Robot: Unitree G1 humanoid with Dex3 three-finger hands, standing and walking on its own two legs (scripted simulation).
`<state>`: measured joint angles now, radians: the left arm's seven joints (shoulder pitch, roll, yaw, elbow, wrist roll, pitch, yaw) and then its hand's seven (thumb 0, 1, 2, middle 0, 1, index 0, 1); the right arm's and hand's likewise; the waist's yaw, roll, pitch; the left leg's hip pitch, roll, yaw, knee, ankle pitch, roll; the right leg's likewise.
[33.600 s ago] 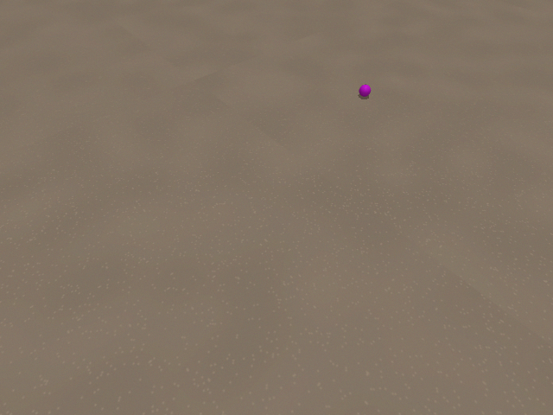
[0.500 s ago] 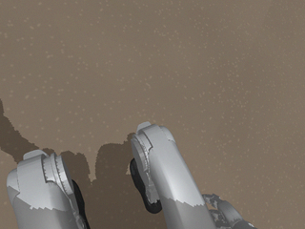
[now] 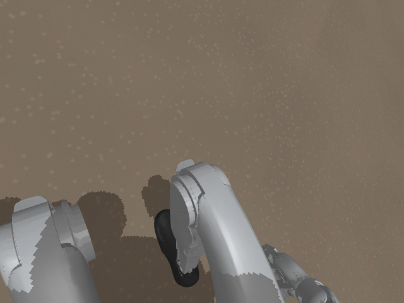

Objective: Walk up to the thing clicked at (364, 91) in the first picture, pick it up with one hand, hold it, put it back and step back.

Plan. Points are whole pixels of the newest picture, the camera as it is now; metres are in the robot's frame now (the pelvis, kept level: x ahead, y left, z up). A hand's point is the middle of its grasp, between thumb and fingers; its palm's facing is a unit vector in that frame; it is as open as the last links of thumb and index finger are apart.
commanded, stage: rest palm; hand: left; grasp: from above
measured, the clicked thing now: out of the picture +0.45 +0.39 -0.27
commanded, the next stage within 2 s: none
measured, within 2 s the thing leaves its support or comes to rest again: neither
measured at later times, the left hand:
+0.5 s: hand out of the picture +0.44 +0.37 -0.23, palm faces -0.46 -0.17 -0.87, open 14.2 cm
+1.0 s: hand out of the picture +0.44 +0.37 -0.24, palm faces -0.44 -0.15 -0.89, open 14.1 cm
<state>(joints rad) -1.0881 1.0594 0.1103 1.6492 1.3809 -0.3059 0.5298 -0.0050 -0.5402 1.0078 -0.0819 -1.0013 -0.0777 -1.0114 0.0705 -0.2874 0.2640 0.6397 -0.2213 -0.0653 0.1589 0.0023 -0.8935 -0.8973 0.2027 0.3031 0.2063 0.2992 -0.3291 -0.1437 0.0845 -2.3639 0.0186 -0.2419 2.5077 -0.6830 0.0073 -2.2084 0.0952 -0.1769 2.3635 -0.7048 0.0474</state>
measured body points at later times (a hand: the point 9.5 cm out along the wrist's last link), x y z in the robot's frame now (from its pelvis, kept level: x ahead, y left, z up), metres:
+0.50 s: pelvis +0.00 +0.00 +0.00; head +0.28 +0.13 +0.33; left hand +0.46 +0.37 -0.18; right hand +0.08 -0.26 -0.07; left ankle +0.07 +0.13 -0.28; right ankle +0.11 -0.12 -0.28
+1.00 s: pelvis +0.00 +0.00 +0.00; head +0.27 +0.14 +0.32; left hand +0.46 +0.38 -0.19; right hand +0.08 -0.25 -0.06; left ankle +0.07 +0.13 -0.28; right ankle +0.11 -0.12 -0.28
